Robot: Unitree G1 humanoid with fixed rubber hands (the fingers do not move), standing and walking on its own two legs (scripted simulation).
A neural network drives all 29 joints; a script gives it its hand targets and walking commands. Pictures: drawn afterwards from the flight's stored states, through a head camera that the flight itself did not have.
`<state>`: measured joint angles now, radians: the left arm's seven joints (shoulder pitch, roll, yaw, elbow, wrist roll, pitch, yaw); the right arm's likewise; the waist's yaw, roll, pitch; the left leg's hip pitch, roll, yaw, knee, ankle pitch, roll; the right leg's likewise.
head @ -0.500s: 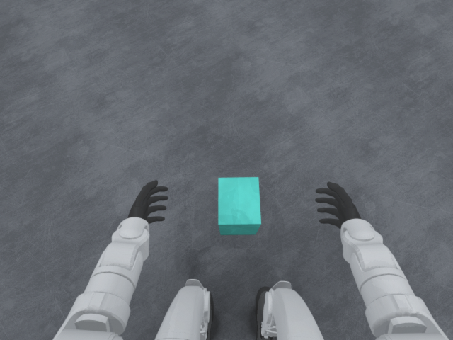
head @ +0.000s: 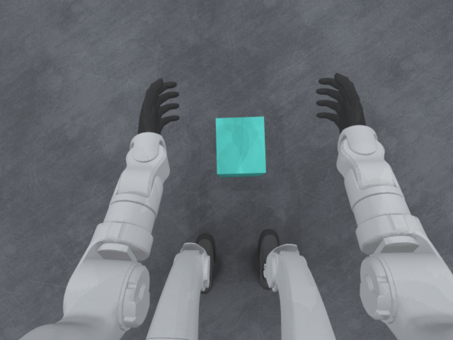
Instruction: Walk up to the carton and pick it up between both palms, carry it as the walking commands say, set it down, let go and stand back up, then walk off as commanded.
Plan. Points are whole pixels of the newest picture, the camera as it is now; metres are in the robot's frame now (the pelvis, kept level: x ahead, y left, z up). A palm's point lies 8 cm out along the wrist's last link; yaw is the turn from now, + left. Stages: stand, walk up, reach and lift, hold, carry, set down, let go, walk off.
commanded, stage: reach and lift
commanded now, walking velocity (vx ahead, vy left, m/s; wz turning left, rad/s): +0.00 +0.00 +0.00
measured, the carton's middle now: (239, 150) +0.47 +0.00 -0.57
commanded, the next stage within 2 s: none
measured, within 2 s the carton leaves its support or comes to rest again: neither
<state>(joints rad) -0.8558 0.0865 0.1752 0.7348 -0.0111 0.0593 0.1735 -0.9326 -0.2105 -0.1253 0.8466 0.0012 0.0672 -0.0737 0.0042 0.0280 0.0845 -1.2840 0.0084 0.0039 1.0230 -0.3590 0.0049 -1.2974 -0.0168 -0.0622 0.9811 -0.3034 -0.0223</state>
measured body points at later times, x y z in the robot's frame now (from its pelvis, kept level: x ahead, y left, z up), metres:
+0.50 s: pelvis -0.03 +0.00 -0.06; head +0.31 -0.02 +0.23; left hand +0.47 +0.13 -0.23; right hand +0.48 -0.18 -0.23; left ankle +0.04 +0.12 -0.65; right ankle +0.06 -0.11 -0.65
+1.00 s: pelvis -0.08 +0.00 -0.20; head +0.30 -0.02 +0.04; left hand +0.48 +0.14 -0.37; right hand +0.49 -0.16 -0.37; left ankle +0.04 +0.12 -0.65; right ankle +0.06 -0.11 -0.65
